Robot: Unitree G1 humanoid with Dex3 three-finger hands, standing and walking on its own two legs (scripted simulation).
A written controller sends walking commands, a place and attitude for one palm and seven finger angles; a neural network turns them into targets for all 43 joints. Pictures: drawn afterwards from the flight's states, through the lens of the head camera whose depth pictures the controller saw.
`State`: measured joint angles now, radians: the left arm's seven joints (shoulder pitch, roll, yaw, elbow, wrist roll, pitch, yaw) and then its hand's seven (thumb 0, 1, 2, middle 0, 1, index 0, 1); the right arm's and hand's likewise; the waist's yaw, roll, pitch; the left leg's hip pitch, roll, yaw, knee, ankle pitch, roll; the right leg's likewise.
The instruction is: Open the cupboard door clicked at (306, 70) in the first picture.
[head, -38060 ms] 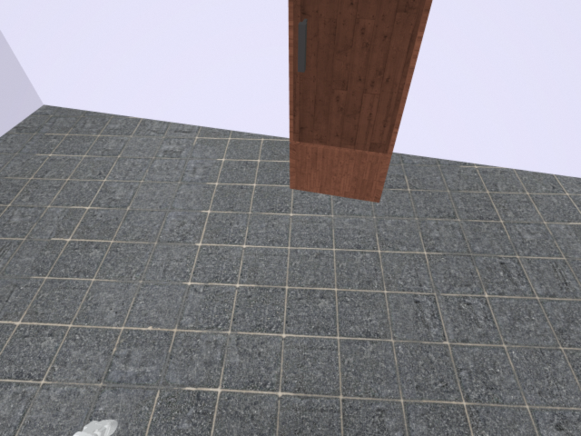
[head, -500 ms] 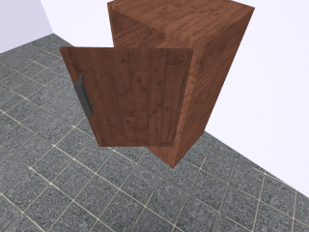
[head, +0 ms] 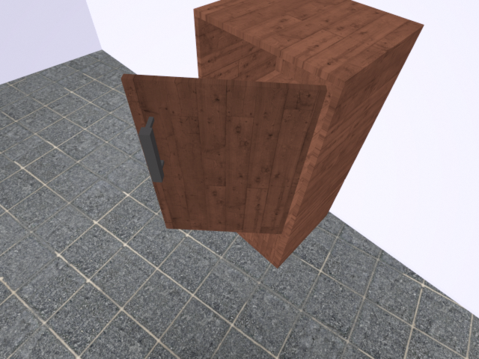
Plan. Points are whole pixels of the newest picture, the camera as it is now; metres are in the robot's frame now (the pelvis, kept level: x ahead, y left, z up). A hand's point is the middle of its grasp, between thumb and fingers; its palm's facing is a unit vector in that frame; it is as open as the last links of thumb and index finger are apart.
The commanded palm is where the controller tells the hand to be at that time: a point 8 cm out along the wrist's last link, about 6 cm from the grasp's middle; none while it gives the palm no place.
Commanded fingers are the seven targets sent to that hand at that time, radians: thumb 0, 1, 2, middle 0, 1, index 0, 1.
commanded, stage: come to a stop and stand still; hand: left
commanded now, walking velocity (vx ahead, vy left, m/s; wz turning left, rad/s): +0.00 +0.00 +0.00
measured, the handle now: (154, 150) +0.54 +0.25 -0.02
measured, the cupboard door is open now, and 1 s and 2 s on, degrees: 42 42 42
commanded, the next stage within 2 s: look again from close up in 1.28 s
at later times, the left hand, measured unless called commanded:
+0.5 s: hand out of the picture -0.01 +0.19 -0.17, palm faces +0.03 -0.98 -0.21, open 7.3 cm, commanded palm none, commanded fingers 0.00 0.90 0.90 -0.20 -0.30 -0.20 -0.30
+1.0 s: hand out of the picture -0.02 +0.19 -0.17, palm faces +0.04 -0.98 -0.19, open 7.3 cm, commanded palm none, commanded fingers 0.00 0.90 0.90 -0.20 -0.30 -0.20 -0.30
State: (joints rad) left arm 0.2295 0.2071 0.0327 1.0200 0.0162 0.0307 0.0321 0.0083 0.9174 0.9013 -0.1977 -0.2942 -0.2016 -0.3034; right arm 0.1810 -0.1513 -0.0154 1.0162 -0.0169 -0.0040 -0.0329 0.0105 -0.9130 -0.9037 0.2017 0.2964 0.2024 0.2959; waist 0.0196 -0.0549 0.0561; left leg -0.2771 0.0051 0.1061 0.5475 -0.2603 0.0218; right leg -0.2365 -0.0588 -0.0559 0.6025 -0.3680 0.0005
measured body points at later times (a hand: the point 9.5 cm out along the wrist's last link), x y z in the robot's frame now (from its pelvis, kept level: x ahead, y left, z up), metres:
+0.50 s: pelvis -0.02 +0.00 +0.00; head +0.00 +0.01 +0.45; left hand -0.01 +0.24 -0.15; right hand +0.00 -0.23 -0.15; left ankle +0.02 +0.11 -0.73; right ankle -0.02 -0.11 -0.73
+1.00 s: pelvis -0.04 +0.02 +0.01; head -0.04 +0.03 +0.46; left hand -0.02 +0.25 -0.15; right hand +0.00 -0.21 -0.14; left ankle +0.02 +0.11 -0.73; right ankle -0.02 -0.11 -0.73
